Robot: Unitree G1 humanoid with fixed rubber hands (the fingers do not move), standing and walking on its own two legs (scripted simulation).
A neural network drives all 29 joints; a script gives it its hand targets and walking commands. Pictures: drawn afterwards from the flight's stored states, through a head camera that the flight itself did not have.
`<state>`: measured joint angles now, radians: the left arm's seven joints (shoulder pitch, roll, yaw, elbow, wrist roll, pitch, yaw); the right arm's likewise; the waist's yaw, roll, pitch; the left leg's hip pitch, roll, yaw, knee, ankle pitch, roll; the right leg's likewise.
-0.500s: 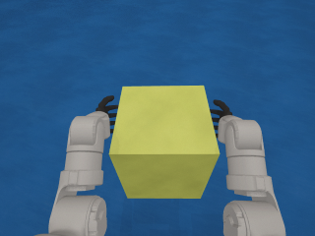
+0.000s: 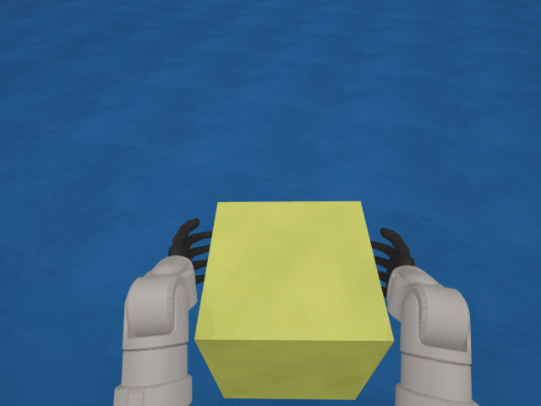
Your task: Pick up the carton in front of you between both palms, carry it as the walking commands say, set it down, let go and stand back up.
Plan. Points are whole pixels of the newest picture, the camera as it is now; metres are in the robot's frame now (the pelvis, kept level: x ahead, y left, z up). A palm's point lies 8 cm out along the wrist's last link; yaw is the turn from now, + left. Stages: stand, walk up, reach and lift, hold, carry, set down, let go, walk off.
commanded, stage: carry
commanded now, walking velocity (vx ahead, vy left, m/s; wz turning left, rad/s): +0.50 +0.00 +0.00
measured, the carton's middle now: (288, 304) +0.28 -0.01 +0.01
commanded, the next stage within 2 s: none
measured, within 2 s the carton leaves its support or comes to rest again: neither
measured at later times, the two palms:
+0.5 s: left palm (195, 158) +0.57 +0.18 +0.08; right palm (343, 163) +0.55 -0.12 +0.08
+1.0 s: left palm (233, 83) +0.87 +0.13 +0.10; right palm (346, 87) +0.87 -0.16 +0.09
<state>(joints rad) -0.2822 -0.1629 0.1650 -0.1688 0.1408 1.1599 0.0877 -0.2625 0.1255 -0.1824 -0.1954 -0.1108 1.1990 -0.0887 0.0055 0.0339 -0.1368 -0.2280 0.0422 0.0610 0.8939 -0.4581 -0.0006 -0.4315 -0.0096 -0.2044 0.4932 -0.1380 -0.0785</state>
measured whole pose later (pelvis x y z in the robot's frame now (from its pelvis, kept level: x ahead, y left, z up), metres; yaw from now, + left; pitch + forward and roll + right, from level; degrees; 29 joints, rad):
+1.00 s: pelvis +0.60 -0.02 +0.01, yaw +1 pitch +4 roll +0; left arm -0.18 -0.14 0.11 -0.27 0.12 1.21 0.08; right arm -0.18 0.13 -0.12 -0.30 -0.12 1.25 -0.09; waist 0.02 0.03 -0.13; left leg -0.41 0.07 0.09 1.11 -0.40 0.00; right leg -0.35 -0.05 -0.24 0.46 -0.19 -0.06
